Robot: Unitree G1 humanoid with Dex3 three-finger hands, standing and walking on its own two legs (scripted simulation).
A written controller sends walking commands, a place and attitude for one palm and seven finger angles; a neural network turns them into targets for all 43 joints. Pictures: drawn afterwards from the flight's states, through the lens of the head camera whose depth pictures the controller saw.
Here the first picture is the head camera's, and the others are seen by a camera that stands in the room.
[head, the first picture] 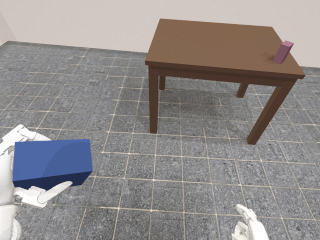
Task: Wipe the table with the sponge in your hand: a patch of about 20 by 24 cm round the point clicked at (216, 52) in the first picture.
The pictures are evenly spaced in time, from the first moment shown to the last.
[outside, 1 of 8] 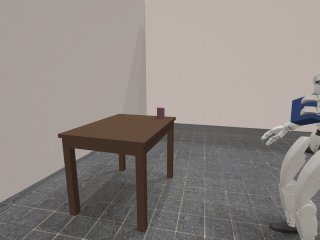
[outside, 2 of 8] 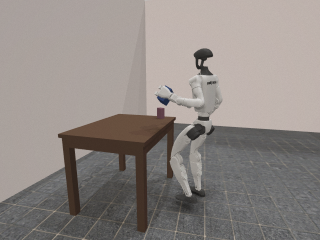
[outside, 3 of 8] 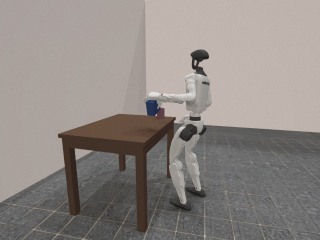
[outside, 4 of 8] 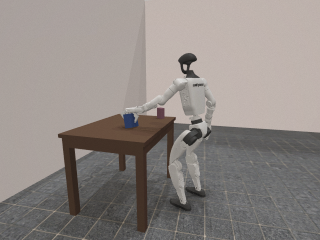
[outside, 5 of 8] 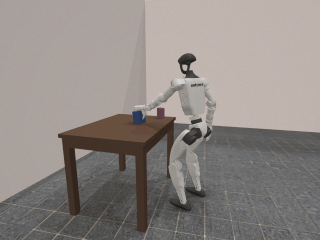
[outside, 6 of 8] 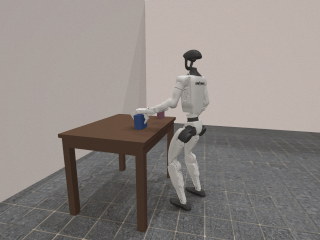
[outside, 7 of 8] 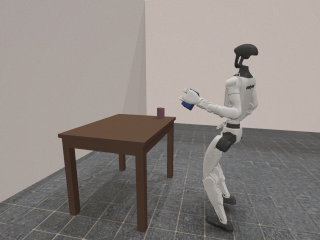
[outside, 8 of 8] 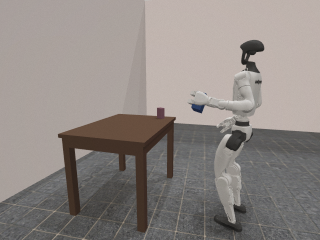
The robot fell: no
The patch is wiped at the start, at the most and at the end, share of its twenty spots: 0.00 1.00 1.00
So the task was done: yes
